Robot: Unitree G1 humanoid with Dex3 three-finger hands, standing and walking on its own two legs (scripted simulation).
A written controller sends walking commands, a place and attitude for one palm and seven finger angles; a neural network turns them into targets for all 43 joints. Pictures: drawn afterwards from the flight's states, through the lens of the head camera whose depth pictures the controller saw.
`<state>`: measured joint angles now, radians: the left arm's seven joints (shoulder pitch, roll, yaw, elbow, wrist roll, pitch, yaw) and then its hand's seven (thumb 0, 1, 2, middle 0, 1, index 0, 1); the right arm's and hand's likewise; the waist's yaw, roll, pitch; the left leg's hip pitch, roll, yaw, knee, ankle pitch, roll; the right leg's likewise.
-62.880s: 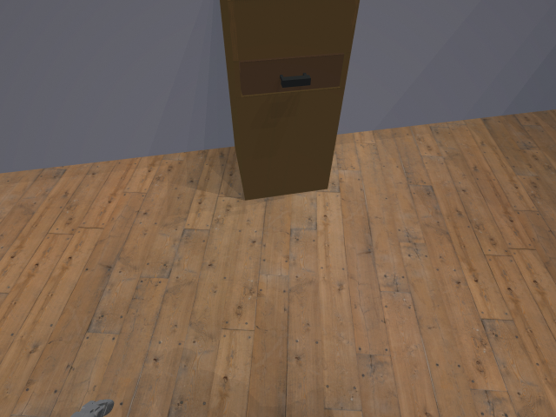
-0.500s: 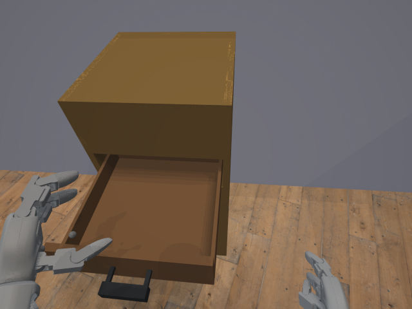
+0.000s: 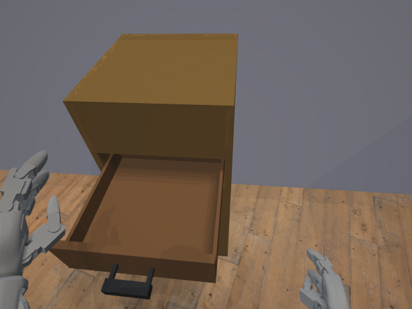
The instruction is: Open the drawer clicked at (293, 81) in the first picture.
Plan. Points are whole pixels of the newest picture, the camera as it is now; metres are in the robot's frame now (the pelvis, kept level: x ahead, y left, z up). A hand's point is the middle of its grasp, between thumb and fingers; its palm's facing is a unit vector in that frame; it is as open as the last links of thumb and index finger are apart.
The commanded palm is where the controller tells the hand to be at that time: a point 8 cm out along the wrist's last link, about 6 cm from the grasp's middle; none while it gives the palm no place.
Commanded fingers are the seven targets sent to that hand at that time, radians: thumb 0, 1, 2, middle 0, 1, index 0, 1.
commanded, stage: draw the hand back to the body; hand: left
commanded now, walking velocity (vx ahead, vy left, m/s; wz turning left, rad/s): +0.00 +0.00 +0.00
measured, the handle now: (130, 278) +0.20 +0.22 -0.13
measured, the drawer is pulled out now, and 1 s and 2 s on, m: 0.30 0.30 0.30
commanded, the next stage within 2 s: step back with the hand held close in 0.04 s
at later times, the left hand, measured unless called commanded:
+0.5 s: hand (54, 246) +0.16 +0.24 +0.14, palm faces +0.27 -0.83 -0.49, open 7.4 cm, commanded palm +0.09 +0.30 +0.17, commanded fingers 0.00 0.90 0.90 -0.20 -0.30 -0.20 -0.30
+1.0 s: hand out of the picture +0.06 +0.23 +0.15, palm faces +0.34 -0.81 -0.48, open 7.4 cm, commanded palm -0.02 +0.28 +0.17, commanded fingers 0.00 0.90 0.90 -0.20 -0.30 -0.20 -0.30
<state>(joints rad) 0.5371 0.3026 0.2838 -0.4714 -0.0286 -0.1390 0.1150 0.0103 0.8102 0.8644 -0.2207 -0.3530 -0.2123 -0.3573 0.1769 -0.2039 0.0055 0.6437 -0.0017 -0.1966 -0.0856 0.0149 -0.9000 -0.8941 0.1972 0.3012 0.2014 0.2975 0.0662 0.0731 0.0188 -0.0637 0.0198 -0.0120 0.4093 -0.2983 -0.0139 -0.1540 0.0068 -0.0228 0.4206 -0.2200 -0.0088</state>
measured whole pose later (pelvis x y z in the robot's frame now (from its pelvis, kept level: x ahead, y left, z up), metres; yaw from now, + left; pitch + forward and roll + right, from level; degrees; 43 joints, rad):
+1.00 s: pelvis -0.14 -0.01 -0.01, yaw +2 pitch +1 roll +1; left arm 0.62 0.38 0.34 -0.58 -0.02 -0.19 0.16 0.01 0.89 0.90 -0.22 -0.30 -0.21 -0.30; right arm 0.19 -0.22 -0.02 0.58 0.00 -0.10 -0.09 0.01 -0.90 -0.89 0.20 0.30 0.20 0.30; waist -0.03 -0.01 0.05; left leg -0.27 0.03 0.01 0.49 -0.21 -0.02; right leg -0.37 -0.02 -0.06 0.53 -0.18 -0.02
